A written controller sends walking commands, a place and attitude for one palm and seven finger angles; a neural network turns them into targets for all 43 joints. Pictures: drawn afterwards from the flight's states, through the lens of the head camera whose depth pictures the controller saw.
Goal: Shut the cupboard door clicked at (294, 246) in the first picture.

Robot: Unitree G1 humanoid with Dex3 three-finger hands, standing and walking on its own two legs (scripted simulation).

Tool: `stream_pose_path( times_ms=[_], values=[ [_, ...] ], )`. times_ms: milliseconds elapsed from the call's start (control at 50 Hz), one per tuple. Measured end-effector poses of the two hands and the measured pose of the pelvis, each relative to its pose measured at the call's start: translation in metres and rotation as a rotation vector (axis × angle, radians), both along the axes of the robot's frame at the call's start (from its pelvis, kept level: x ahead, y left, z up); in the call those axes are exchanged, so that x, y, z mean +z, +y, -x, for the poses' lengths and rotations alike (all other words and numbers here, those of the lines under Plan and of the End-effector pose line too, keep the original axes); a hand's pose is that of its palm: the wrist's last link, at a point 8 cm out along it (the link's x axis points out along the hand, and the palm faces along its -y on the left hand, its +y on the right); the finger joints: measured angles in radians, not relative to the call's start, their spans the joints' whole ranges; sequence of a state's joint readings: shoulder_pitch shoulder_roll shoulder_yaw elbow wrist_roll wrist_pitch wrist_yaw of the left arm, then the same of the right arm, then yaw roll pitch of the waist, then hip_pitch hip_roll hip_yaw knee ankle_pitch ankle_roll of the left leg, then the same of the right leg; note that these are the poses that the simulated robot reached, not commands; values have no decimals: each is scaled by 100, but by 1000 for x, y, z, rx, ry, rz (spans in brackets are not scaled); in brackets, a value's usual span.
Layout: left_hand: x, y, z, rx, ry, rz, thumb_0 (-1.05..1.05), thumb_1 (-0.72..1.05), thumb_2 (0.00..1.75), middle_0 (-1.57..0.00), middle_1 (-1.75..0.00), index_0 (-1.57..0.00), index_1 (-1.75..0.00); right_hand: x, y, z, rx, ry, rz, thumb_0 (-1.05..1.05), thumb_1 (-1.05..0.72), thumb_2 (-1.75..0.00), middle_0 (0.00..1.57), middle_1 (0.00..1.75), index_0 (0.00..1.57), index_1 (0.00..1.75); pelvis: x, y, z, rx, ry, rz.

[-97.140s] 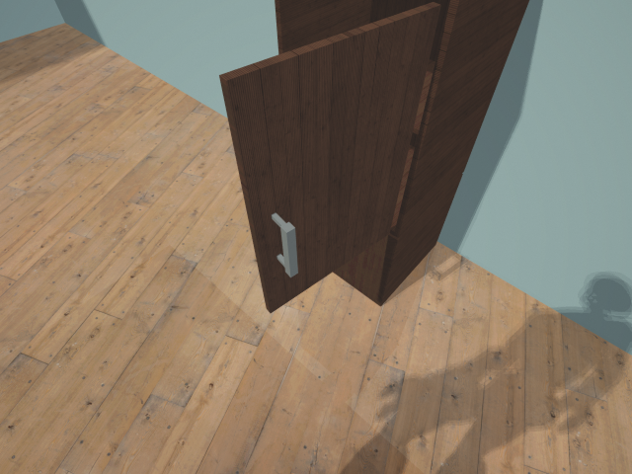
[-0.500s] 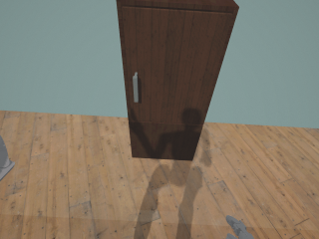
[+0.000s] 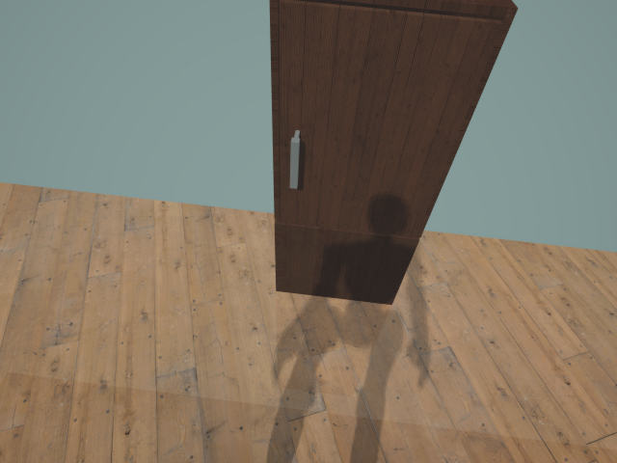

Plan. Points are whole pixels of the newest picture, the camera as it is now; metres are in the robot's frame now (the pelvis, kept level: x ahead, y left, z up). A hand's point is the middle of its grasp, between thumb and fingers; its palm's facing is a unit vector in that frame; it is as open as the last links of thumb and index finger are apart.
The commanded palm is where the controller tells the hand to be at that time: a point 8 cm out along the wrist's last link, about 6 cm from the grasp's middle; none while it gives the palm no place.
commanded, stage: let the arm hang, fingers relaxed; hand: left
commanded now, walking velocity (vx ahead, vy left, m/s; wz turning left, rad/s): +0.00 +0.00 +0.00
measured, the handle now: (295, 159) +0.79 +0.07 -0.09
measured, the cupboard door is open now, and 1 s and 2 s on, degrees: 0 0 0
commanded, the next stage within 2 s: look to check the result in 0.62 s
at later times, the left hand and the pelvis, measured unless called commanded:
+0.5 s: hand out of the picture -0.01 +0.17 -0.18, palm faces +0.03 -0.99 -0.13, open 7.4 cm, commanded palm none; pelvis +0.01 +0.02 +0.00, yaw -2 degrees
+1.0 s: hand out of the picture -0.02 +0.18 -0.17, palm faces +0.03 -0.98 -0.19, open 7.4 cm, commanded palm none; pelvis +0.01 +0.02 +0.00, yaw -2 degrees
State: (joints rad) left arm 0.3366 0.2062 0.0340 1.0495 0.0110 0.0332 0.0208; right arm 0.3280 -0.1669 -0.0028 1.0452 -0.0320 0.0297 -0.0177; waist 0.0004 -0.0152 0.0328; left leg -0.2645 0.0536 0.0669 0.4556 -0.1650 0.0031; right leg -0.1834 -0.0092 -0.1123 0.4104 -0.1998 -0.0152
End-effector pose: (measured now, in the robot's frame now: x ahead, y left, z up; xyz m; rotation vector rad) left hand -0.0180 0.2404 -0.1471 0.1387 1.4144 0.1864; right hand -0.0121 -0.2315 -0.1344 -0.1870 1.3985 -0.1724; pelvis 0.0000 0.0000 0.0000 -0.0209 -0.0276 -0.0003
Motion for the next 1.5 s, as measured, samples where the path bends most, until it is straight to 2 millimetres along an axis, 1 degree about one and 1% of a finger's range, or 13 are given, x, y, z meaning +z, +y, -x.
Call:
stream_pose_path(
  times_ms=[80,160,220,280,360,460,560,780,880,1000,1120,1280,1500],
  values=[
    [5,5,24,10,85,-10,-1,94,90,-20,-30,-20,-30,-6,17,12,-24,37,-35,1,-91,-90,20,30,20,30,2,7,-3,-8,-5,-5],
    [7,4,32,15,115,-5,0,92,90,-20,-30,-20,-30,-11,33,16,-37,48,-68,1,-91,-90,20,30,20,30,2,13,-5,-15,-11,-10],
    [6,-1,31,13,113,8,0,92,90,-20,-30,-20,-30,-13,44,14,-44,42,-87,1,-91,-90,20,30,20,30,2,16,-5,-20,-13,-12],
    [3,-7,25,9,95,27,1,91,90,-20,-30,-20,-30,-15,52,11,-49,29,-100,1,-91,-90,20,30,20,30,2,19,-5,-23,-13,-14],
    [-1,-15,13,4,59,52,1,91,90,-20,-30,-20,-30,-15,56,9,-53,22,-100,1,-91,-90,20,30,20,30,1,22,-5,-25,-11,-16],
    [-4,-22,0,-6,23,74,1,91,90,-20,-30,-20,-30,-14,56,10,-66,13,-89,1,-91,-90,20,30,20,30,1,23,-6,-28,-9,-17],
    [-5,-21,-6,-12,11,76,1,91,90,-20,-30,-20,-30,-12,53,13,-73,16,-78,1,-91,-90,20,30,20,30,0,24,-6,-28,-4,-17],
    [-1,-9,0,-8,44,39,1,91,90,-20,-30,-20,-30,-12,48,15,-75,39,-75,1,-91,-90,20,30,20,30,1,22,-8,-27,1,-17],
    [2,-6,2,-6,60,25,1,91,90,-20,-30,-20,-30,-13,47,12,-71,41,-81,1,-91,-90,20,30,20,30,1,21,-10,-28,3,-19],
    [3,-10,0,-5,65,22,1,91,90,-20,-30,-20,-30,-14,44,3,-65,34,-86,1,-91,-90,20,30,20,30,1,18,-13,-29,3,-20],
    [2,-17,-7,-7,56,32,1,91,90,-20,-30,-20,-30,-14,41,-5,-60,24,-86,1,-91,-90,20,30,20,30,1,14,-17,-29,3,-22],
    [1,-27,-21,-9,35,48,1,91,90,-20,-30,-20,-30,-13,35,-12,-57,26,-80,1,-91,-90,20,30,20,30,2,10,-23,-27,3,-22],
    [1,-31,-31,-9,27,46,1,91,90,-20,-30,-20,-30,-12,32,-19,-57,31,-79,1,-91,-90,20,30,20,30,3,5,-31,-26,1,-22]
  ],
)
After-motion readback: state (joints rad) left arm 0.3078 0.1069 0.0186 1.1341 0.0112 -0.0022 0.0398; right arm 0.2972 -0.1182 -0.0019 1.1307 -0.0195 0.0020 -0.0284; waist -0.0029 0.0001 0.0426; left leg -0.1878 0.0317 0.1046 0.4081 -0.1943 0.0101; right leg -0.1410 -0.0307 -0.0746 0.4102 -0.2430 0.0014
